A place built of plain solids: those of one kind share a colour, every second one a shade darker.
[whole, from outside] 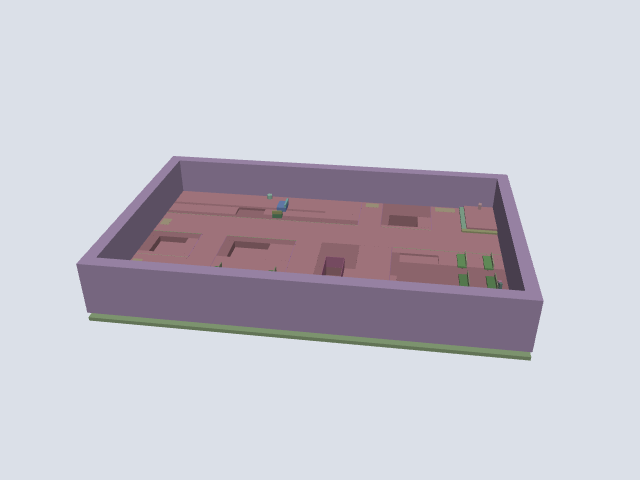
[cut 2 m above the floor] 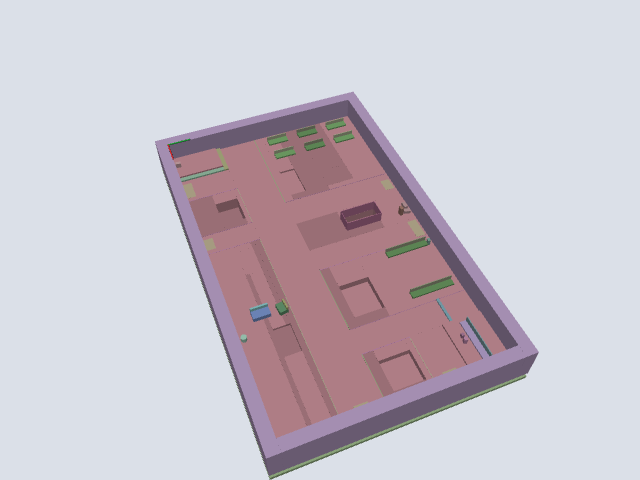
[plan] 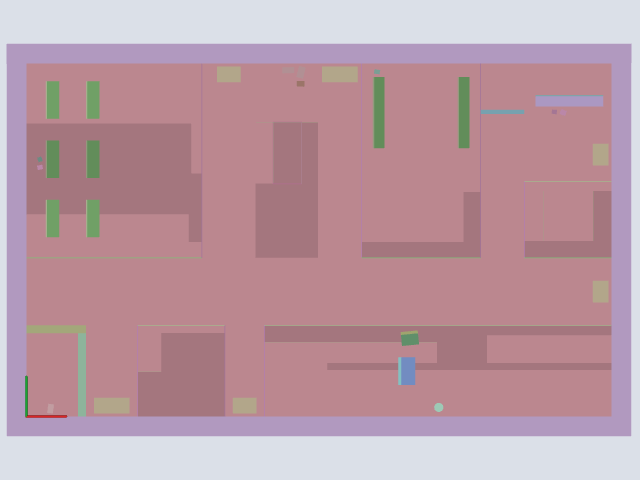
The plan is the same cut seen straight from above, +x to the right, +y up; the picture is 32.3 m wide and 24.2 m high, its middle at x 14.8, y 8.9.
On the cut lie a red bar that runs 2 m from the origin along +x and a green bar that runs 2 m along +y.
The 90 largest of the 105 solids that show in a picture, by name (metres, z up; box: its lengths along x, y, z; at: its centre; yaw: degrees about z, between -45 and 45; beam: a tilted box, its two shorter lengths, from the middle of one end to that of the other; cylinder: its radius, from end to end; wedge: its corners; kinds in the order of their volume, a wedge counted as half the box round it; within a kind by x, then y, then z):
{
 "floor_1": {"box": [2.6, 4.2, 1.3], "at": [1.3, 2.1, -0.35]},
 "floor_2": {"box": [5.1, 1.4, 1.33], "at": [2.55, 9.5, -0.66]},
 "floor_3": {"box": [6.35, 2.52, 1.33], "at": [3.17, 13.51, -0.66]},
 "floor_4": {"box": [2.6, 4.6, 1.0], "at": [4.3, 2.3, -0.5]},
 "floor_5": {"box": [8.85, 0.8, 1.33], "at": [4.42, 8.4, -0.66]},
 "floor_6": {"box": [8.85, 2.05, 1.33], "at": [4.42, 11.22, -0.66]},
 "floor_7": {"box": [8.85, 3.03, 1.33], "at": [4.42, 16.29, -0.66]},
 "floor_8": {"box": [1.2, 1.96, 1.33], "at": [6.2, 3.23, -0.66]},
 "floor_9": {"box": [3.08, 1.4, 1.15], "at": [6.64, 9.5, -0.75]},
 "floor_10": {"box": [1.96, 2.52, 1.33], "at": [7.33, 13.51, -0.66]},
 "floor_11": {"box": [4.4, 2.25, 1.33], "at": [7.8, 1.12, -0.66]},
 "floor_12": {"box": [4.4, 0.39, 1.33], "at": [7.8, 4.41, -0.66]},
 "floor_13": {"box": [2.52, 1.96, 0.19], "at": [8.06, 3.23, -1.23]},
 "floor_14": {"box": [0.67, 1.4, 1.33], "at": [8.52, 9.5, -0.66]},
 "floor_15": {"box": [0.54, 2.52, 1.33], "at": [8.58, 13.51, -0.66]},
 "floor_16": {"box": [0.68, 1.96, 1.33], "at": [9.66, 3.23, -0.66]},
 "floor_17": {"box": [2.7, 9.8, 1.0], "at": [10.2, 12.9, -0.5]},
 "floor_18": {"box": [2.0, 4.6, 1.0], "at": [11.0, 2.3, -0.5]},
 "floor_19": {"box": [0.9, 3.08, 1.32], "at": [12.0, 13.29, -0.66]},
 "floor_20": {"box": [0.65, 1.4, 1.33], "at": [12.32, 3.05, -0.66]},
 "floor_21": {"box": [3.15, 3.75, 1.32], "at": [13.12, 9.88, -0.66]},
 "floor_22": {"box": [3.15, 2.97, 1.32], "at": [13.12, 16.32, -0.66]},
 "floor_23": {"box": [1.4, 3.08, 0.58], "at": [13.15, 13.29, -1.03]},
 "floor_24": {"box": [2.52, 1.4, 1.33], "at": [13.91, 3.05, -0.66]},
 "floor_25": {"box": [0.85, 3.08, 1.32], "at": [14.28, 13.29, -0.66]},
 "floor_26": {"box": [29.5, 3.4, 1.0], "at": [14.75, 6.3, -0.5]},
 "floor_27": {"box": [2.2, 9.8, 1.0], "at": [15.8, 12.9, -0.5]},
 "floor_28": {"box": [8.7, 0.35, 1.33], "at": [16.35, 3.92, -0.66]},
 "floor_29": {"box": [5.53, 1.05, 1.33], "at": [17.93, 3.23, -0.66]},
 "floor_30": {"box": [2.05, 2.52, 1.32], "at": [17.93, 10.06, -0.66]},
 "floor_31": {"box": [6.0, 0.8, 1.32], "at": [19.9, 8.4, -0.66]},
 "floor_32": {"box": [6.0, 6.48, 1.32], "at": [19.9, 14.56, -0.66]},
 "floor_33": {"box": [3.08, 2.52, 0.71], "at": [20.49, 10.06, -0.96]},
 "floor_34": {"box": [17.5, 2.35, 1.33], "at": [20.75, 1.18, -0.66]},
 "floor_35": {"box": [17.5, 0.5, 1.33], "at": [20.75, 4.35, -0.66]},
 "floor_36": {"box": [2.52, 1.4, 1.12], "at": [21.96, 3.4, -0.76]},
 "floor_37": {"box": [14.33, 0.35, 1.33], "at": [22.34, 2.52, -0.66]},
 "floor_38": {"box": [0.87, 2.52, 1.32], "at": [22.46, 10.06, -0.66]},
 "floor_39": {"box": [2.2, 9.8, 1.0], "at": [24.0, 12.9, -0.5]},
 "floor_40": {"box": [0.95, 2.52, 1.32], "at": [25.57, 10.11, -0.66]},
 "floor_41": {"box": [6.28, 1.4, 1.33], "at": [26.36, 3.4, -0.66]},
 "floor_42": {"box": [4.4, 0.85, 1.32], "at": [27.3, 8.43, -0.66]},
 "floor_43": {"box": [4.4, 0.48, 1.32], "at": [27.3, 11.61, -0.66]},
 "floor_44": {"box": [4.4, 2.7, 1.0], "at": [27.3, 13.2, -0.5]},
 "floor_45": {"box": [4.4, 3.25, 1.18], "at": [27.3, 16.18, -0.41]},
 "floor_46": {"box": [2.52, 2.52, 0.79], "at": [27.31, 10.11, -0.93]},
 "floor_47": {"box": [0.93, 2.52, 1.32], "at": [29.04, 10.11, -0.66]},
 "wall_1": {"box": [1.0, 17.8, 4.2], "at": [-0.5, 8.9, 1.1]},
 "wall_2": {"box": [31.5, 1.0, 4.2], "at": [14.75, -0.5, 1.1]},
 "wall_3": {"box": [31.5, 1.0, 4.2], "at": [14.75, 18.3, 1.1]},
 "wall_4": {"box": [1.0, 17.8, 4.2], "at": [30.0, 8.9, 1.1]},
 "floor_base_1": {"box": [31.5, 19.8, 0.3], "at": [14.75, 8.9, -1.57]},
 "step_terE_tread_1": {"box": [0.4, 4.2, 1.15], "at": [2.8, 2.1, -0.42]},
 "seat_1": {"box": [0.68, 1.89, 0.14], "at": [1.31, 9.98, 0.39]},
 "seat_2": {"box": [0.68, 1.89, 0.14], "at": [1.31, 12.97, 0.39]},
 "seat_3": {"box": [0.68, 1.89, 0.14], "at": [1.31, 15.96, 0.39]},
 "seat_4": {"box": [0.68, 1.89, 0.14], "at": [3.34, 9.98, 0.39]},
 "seat_5": {"box": [0.68, 1.89, 0.14], "at": [3.34, 12.97, 0.39]},
 "seat_6": {"box": [0.68, 1.89, 0.14], "at": [3.34, 15.96, 0.39]},
 "seat_7": {"box": [0.59, 3.6, 0.14], "at": [17.76, 15.32, 0.38]},
 "seat_8": {"box": [0.59, 3.6, 0.14], "at": [22.04, 15.32, 0.38]},
 "step_terN_tread_1": {"box": [3.0, 0.4, 1.15], "at": [1.5, 4.4, -0.42]},
 "sofa_seat_1": {"box": [0.85, 1.4, 0.4], "at": [19.17, 2.29, 0.21]},
 "back_1": {"box": [0.07, 1.89, 0.36], "at": [1.0, 9.98, 0.64]},
 "back_2": {"box": [0.07, 1.89, 0.36], "at": [1.0, 12.97, 0.64]},
 "back_3": {"box": [0.07, 1.89, 0.36], "at": [1.0, 15.96, 0.64]},
 "back_4": {"box": [0.07, 1.89, 0.36], "at": [3.04, 9.98, 0.64]},
 "back_5": {"box": [0.07, 1.89, 0.36], "at": [3.04, 12.97, 0.64]},
 "back_6": {"box": [0.07, 3.6, 0.4], "at": [17.5, 15.32, 0.65]},
 "back_7": {"box": [0.07, 3.6, 0.4], "at": [21.78, 15.32, 0.65]},
 "low_mat_1": {"box": [1.8, 0.8, 0.06], "at": [4.3, 0.55, -0.02]},
 "low_mat_2": {"box": [1.2, 0.8, 0.06], "at": [10.2, 17.25, -0.02]},
 "low_mat_3": {"box": [1.2, 0.8, 0.06], "at": [11.0, 0.55, -0.02]},
 "low_mat_4": {"box": [1.8, 0.8, 0.06], "at": [15.8, 17.25, -0.02]},
 "low_mat_5": {"box": [0.8, 1.1, 0.06], "at": [28.95, 6.3, -0.02]},
 "low_mat_6": {"box": [0.8, 1.1, 0.06], "at": [28.95, 13.2, -0.02]},
 "rail_1": {"box": [0.04, 3.08, 0.95], "at": [12.43, 13.29, 0.47]},
 "rail_2": {"box": [1.48, 0.04, 0.95], "at": [13.15, 11.73, 0.47]},
 "rail_3": {"box": [1.48, 0.04, 0.95], "at": [13.15, 14.85, 0.47]},
 "rail_4": {"box": [0.04, 3.08, 0.95], "at": [13.87, 13.29, 0.47]},
 "sr00a_seat_1": {"box": [3.42, 0.58, 0.13], "at": [27.37, 15.93, 0.56]},
 "arm1b_seat_1": {"box": [0.87, 0.71, 0.4], "at": [19.33, 3.95, 0.21], "yaw": 5.5},
 "duffel_1": {"box": [0.61, 0.31, 0.31], "at": [13.2, 17.46, 0.15], "yaw": 1.6},
 "duffel_2": {"box": [0.35, 0.58, 0.28], "at": [13.84, 17.36, 0.14], "yaw": -14.0},
 "sr00a_back_1": {"box": [3.42, 0.07, 0.46], "at": [27.37, 16.18, 0.85]},
 "suitcase_1": {"box": [0.39, 0.28, 0.8], "at": [13.82, 16.78, 0.4], "yaw": -1.7},
 "step_hump_1": {"box": [2.2, 0.22, 0.17], "at": [24.0, 15.36, 0.04]},
 "pouf_1": {"cylinder": 0.23, "from": [20.79, 0.46, 0.01], "to": [20.79, 0.46, 0.41]},
 "sofa_back_1": {"box": [0.15, 1.4, 0.3], "at": [18.82, 2.29, 0.56]},
 "bag_1": {"box": [0.29, 0.47, 0.46], "at": [1.22, 0.39, 0.53], "yaw": -7.6}
}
